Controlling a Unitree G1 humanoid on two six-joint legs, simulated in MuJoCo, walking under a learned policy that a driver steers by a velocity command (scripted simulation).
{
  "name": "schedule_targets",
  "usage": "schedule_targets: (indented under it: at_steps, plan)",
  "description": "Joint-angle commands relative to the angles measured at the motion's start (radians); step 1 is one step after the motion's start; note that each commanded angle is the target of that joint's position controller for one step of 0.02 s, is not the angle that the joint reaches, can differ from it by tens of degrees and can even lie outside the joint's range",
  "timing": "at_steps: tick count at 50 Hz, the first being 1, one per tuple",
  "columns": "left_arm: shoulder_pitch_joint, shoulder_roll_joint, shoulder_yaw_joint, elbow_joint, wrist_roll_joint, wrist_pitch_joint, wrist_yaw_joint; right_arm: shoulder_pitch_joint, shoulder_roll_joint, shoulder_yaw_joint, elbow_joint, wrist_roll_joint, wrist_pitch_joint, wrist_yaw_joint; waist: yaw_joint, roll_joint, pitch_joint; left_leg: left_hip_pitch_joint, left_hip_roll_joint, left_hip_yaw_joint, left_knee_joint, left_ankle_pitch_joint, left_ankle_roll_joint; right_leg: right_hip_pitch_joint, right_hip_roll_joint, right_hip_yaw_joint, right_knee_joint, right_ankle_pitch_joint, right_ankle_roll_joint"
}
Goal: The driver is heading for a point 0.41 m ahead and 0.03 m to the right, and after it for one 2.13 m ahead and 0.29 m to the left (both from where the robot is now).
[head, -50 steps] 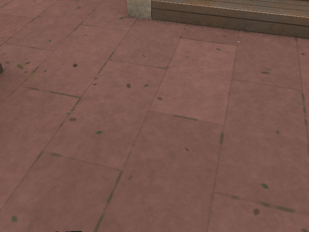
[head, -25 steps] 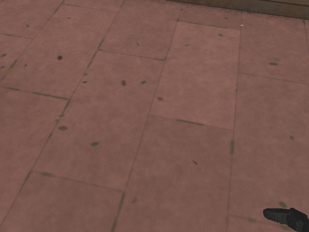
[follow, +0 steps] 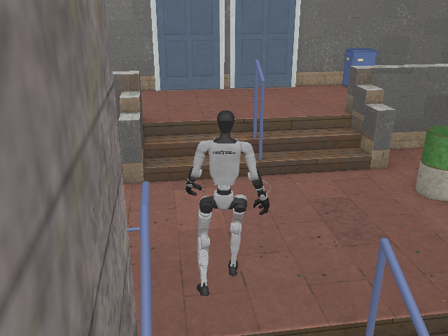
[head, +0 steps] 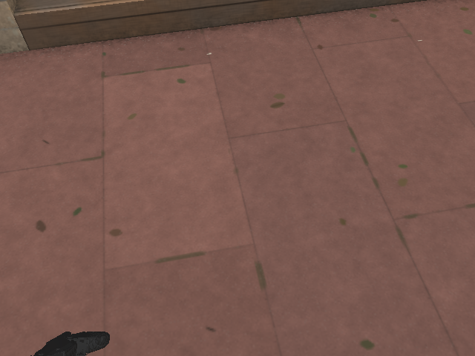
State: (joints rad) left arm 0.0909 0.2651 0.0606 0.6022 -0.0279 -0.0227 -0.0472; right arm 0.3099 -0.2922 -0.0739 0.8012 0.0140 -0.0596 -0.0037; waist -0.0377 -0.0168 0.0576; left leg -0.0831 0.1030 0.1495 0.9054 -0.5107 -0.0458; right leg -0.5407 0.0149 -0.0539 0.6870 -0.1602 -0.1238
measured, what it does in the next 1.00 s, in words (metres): walks ahead: left foot, then right foot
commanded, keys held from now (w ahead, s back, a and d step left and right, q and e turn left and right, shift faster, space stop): w+e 0.30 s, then w+q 0.70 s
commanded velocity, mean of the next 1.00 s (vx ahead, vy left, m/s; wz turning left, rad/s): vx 0.50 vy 0.00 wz -0.03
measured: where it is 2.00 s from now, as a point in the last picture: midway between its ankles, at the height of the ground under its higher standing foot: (202, 170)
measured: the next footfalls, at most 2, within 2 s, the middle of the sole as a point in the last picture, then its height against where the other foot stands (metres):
left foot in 0.48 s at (218, 343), level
right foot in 0.96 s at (291, 262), level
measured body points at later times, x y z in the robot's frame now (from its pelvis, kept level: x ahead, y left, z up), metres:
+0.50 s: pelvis +0.30 +0.01 +0.01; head +0.33 +0.00 +0.46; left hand +0.40 +0.29 -0.10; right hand +0.49 -0.26 -0.06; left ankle +0.44 +0.09 -0.71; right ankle +0.12 -0.07 -0.70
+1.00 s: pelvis +0.57 -0.04 +0.02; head +0.60 -0.04 +0.47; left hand +0.82 +0.19 -0.03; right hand +0.60 -0.32 -0.11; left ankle +0.44 +0.09 -0.69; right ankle +0.67 -0.14 -0.71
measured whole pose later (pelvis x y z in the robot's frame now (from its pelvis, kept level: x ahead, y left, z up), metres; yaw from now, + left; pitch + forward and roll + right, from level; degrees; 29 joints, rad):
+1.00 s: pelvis +0.57 -0.04 +0.02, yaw +3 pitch +3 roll -1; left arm 0.01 0.24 0.04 0.62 0.00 -0.13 -0.01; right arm 0.41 -0.28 -0.07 0.76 0.03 -0.03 -0.02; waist -0.09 0.03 0.00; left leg -0.16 -0.10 -0.24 0.70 -0.47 0.06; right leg -0.43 0.06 0.05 0.49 -0.10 -0.02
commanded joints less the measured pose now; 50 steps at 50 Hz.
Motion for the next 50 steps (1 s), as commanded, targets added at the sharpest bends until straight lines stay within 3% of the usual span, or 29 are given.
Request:
schedule_targets:
  at_steps: [1,2,3,5,6,8,11,13,16,19,21,23,24,25,26,27,28,29,30,31,34,37,41,45,47,48,49,50]
  plan:
    - [0.332,0.209,0.071,0.003,0.020,-0.036,0.020,-0.121,-0.102,0.003,-0.189,0.029,-0.083,0.010,0.164,-0.084,-0.363,-0.790,-0.092,-0.275,0.567,0.038,0.038,0.915,-0.353,0.857,-0.436,-0.222,-0.260]
    - [0.272,0.168,0.058,0.000,0.015,-0.044,0.023,-0.140,-0.094,0.011,-0.191,0.024,-0.093,0.004,0.123,-0.025,-0.256,-0.777,-0.044,-0.265,0.482,0.133,0.058,0.768,-0.312,0.711,-0.423,-0.138,-0.219]
    - [0.188,0.146,0.050,-0.020,0.010,-0.047,0.022,-0.148,-0.101,0.008,-0.177,0.000,-0.096,-0.004,0.070,0.049,-0.182,-0.710,-0.003,-0.264,0.389,0.203,0.059,0.608,-0.270,0.607,-0.425,-0.065,-0.186]
    - [0.134,0.117,0.037,-0.037,0.021,-0.055,0.022,-0.099,-0.110,-0.005,-0.160,-0.021,-0.066,0.000,0.017,-0.004,-0.141,-0.609,0.028,-0.266,0.279,0.264,0.048,0.467,-0.209,0.486,-0.459,0.082,-0.174]
    - [0.144,0.123,0.038,-0.031,0.018,-0.061,0.022,-0.098,-0.105,-0.007,-0.154,-0.038,-0.055,0.003,0.012,0.001,-0.125,-0.589,0.021,-0.250,0.253,0.272,0.030,0.419,-0.204,0.460,-0.469,0.160,-0.182]
    - [0.191,0.146,0.042,-0.002,0.013,-0.062,0.035,-0.148,-0.070,0.001,-0.165,-0.046,-0.037,0.000,0.018,0.014,-0.098,-0.587,0.003,-0.228,0.175,0.323,0.000,0.358,-0.176,0.387,-0.477,0.252,-0.176]
    - [0.230,0.152,0.039,0.026,0.014,-0.055,0.053,-0.264,-0.046,0.007,-0.190,-0.037,-0.035,-0.007,0.052,-0.046,-0.069,-0.586,-0.033,-0.208,-0.032,0.521,-0.022,0.310,-0.117,0.311,-0.459,0.247,-0.129]
    - [0.249,0.162,0.043,0.033,0.012,-0.051,0.059,-0.341,-0.049,0.008,-0.201,-0.022,-0.043,-0.006,0.084,-0.070,-0.055,-0.535,-0.063,-0.202,-0.190,0.610,-0.019,0.283,-0.094,0.306,-0.449,0.164,-0.097]
    - [0.287,0.162,0.047,0.060,0.003,-0.045,0.063,-0.412,-0.038,0.011,-0.216,-0.007,-0.054,0.014,0.113,-0.092,-0.046,-0.493,-0.083,-0.203,-0.330,0.660,-0.005,0.322,-0.110,0.333,-0.426,0.084,-0.086]
    - [0.324,0.143,0.043,0.092,0.008,-0.036,0.070,-0.433,-0.045,0.009,-0.219,-0.006,-0.067,0.042,0.138,-0.099,-0.043,-0.512,-0.077,-0.195,-0.388,0.630,0.035,0.450,-0.165,0.362,-0.356,0.116,-0.086]
    - [0.321,0.155,0.049,0.101,0.013,-0.029,0.071,-0.414,-0.059,0.002,-0.222,-0.002,-0.069,0.049,0.127,-0.117,-0.036,-0.519,-0.080,-0.176,-0.411,0.511,0.077,0.532,-0.206,0.380,-0.319,0.243,-0.075]
    - [0.287,0.155,0.049,0.096,0.012,-0.026,0.070,-0.289,-0.090,-0.018,-0.193,-0.008,-0.073,0.045,0.058,-0.117,-0.100,-0.351,-0.132,-0.117,-0.467,0.454,0.137,0.565,-0.171,0.324,-0.173,0.588,-0.045]
    - [0.268,0.136,0.039,0.085,0.021,-0.028,0.069,-0.143,-0.127,-0.033,-0.164,-0.017,-0.075,0.043,-0.008,-0.091,-0.214,-0.118,-0.091,-0.163,-0.432,0.523,0.192,0.497,-0.127,0.275,0.008,0.652,-0.019]
    - [0.313,0.092,0.020,0.065,0.048,-0.036,0.071,0.028,-0.196,-0.047,-0.148,-0.027,-0.074,0.043,-0.042,0.080,-0.386,0.224,0.096,-0.435,-0.375,0.636,0.302,0.264,-0.038,0.215,0.333,0.332,0.027]
    - [0.427,0.060,0.007,0.076,0.030,-0.051,0.064,0.077,-0.219,-0.056,-0.104,-0.010,-0.067,0.057,0.006,0.372,-0.447,0.469,0.256,-0.884,-0.533,0.390,0.445,-0.094,0.094,0.170,0.604,-0.374,0.102]
    - [0.349,0.143,0.015,0.065,0.015,-0.065,0.058,0.053,-0.137,-0.036,-0.120,0.020,-0.059,0.055,-0.025,0.251,-0.349,0.430,0.228,-0.931,-0.596,0.156,0.398,-0.216,0.027,0.227,0.679,-0.356,0.098]
    - [0.201,0.167,0.019,0.031,0.008,-0.077,0.050,-0.002,-0.108,-0.026,-0.129,0.014,-0.046,0.042,-0.046,0.139,-0.201,0.285,0.194,-0.781,-0.614,0.180,0.354,-0.261,-0.013,0.197,0.667,-0.260,0.097]
    - [0.125,0.145,0.013,0.010,0.025,-0.089,0.049,-0.033,-0.104,-0.019,-0.140,0.000,-0.037,0.038,-0.031,0.036,-0.130,0.155,0.151,-0.692,-0.632,0.295,0.335,-0.242,-0.040,0.175,0.614,-0.202,0.096]
    - [0.103,0.130,0.015,-0.005,0.045,-0.097,0.049,-0.050,-0.094,-0.014,-0.144,-0.004,-0.032,0.035,-0.005,0.003,-0.096,0.077,0.115,-0.637,-0.652,0.395,0.328,-0.212,-0.064,0.169,0.532,-0.158,0.105]
    - [0.110,0.113,0.013,-0.012,0.052,-0.099,0.048,-0.054,-0.085,-0.009,-0.144,-0.010,-0.032,0.029,0.022,0.034,-0.103,0.036,0.083,-0.598,-0.670,0.464,0.322,-0.165,-0.080,0.166,0.470,-0.134,0.114]
    - [0.110,0.075,0.003,-0.014,0.053,-0.089,0.052,-0.039,-0.088,-0.010,-0.126,0.001,-0.030,0.014,0.043,0.089,-0.107,-0.038,0.045,-0.513,-0.686,0.605,0.332,-0.123,-0.078,0.125,0.320,-0.137,0.156]
    - [0.003,0.045,-0.011,-0.031,0.047,-0.082,0.058,-0.013,-0.129,-0.024,-0.116,0.011,-0.023,0.002,0.016,0.088,-0.087,-0.123,0.008,-0.454,-0.682,0.615,0.303,-0.065,-0.049,0.107,0.108,0.014,0.179]
    - [-0.137,0.035,-0.014,-0.051,0.030,-0.094,0.041,0.061,-0.127,-0.023,-0.092,0.018,0.000,-0.010,-0.035,0.108,-0.079,-0.147,-0.011,-0.473,-0.643,0.535,0.269,0.034,0.009,0.105,-0.101,0.202,0.185]
    - [-0.162,0.086,0.010,-0.059,0.020,-0.110,0.030,0.082,-0.129,-0.029,-0.091,0.021,0.014,-0.016,-0.024,0.130,-0.082,-0.064,0.020,-0.584,-0.563,0.456,0.240,0.112,0.021,0.146,-0.212,0.126,0.150]
    - [-0.054,0.114,0.031,-0.032,0.020,-0.116,0.037,0.046,-0.114,-0.028,-0.107,0.019,0.018,-0.017,0.045,0.141,-0.116,-0.084,-0.012,-0.587,-0.465,0.514,0.208,0.285,0.010,0.131,-0.286,0.107,0.107]
    - [0.067,0.149,0.047,-0.015,0.032,-0.118,0.045,0.023,-0.076,-0.016,-0.126,0.010,0.014,-0.012,0.105,0.111,-0.208,-0.159,-0.053,-0.538,-0.298,0.515,0.176,0.491,-0.080,0.190,-0.268,0.091,0.058]
    - [0.231,0.213,0.062,0.001,0.037,-0.112,0.055,0.049,-0.010,0.005,-0.150,-0.014,0.009,-0.011,0.146,-0.051,-0.347,-0.319,-0.143,-0.419,-0.004,0.210,0.135,0.756,-0.273,0.394,-0.254,0.079,-0.009]
    - [0.267,0.244,0.069,0.039,0.039,-0.100,0.046,0.176,-0.013,0.013,-0.170,0.025,0.003,-0.013,0.082,-0.364,-0.393,-0.634,-0.195,-0.337,0.239,-0.099,0.098,0.921,-0.458,0.820,-0.338,-0.158,-0.162]
Keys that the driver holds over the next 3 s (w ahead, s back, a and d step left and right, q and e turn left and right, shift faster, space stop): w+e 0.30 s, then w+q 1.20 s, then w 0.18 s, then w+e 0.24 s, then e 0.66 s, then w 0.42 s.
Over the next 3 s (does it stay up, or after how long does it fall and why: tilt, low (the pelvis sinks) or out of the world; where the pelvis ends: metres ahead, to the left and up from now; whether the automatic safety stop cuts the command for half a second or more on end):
stays up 1.31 0.17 0.03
